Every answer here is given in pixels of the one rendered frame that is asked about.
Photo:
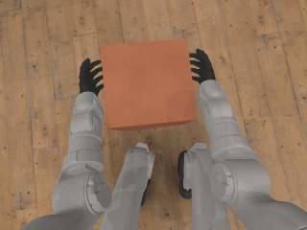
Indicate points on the right robot shin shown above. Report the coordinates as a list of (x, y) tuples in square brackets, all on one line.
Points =
[(186, 184)]

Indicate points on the left robot forearm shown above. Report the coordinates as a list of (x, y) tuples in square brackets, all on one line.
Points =
[(85, 138)]

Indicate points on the robot left upper arm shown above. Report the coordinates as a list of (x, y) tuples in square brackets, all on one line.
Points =
[(78, 203)]

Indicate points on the right robot thigh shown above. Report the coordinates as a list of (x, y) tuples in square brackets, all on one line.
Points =
[(208, 213)]

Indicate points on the robot left hand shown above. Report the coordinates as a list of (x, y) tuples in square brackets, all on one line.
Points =
[(86, 83)]

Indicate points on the carton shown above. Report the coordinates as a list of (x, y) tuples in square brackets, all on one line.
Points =
[(148, 84)]

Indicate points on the robot right hand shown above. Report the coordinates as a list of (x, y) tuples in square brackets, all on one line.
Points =
[(206, 71)]

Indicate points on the right robot forearm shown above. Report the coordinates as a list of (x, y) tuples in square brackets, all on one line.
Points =
[(225, 136)]

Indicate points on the robot right upper arm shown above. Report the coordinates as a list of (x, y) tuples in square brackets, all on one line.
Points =
[(244, 186)]

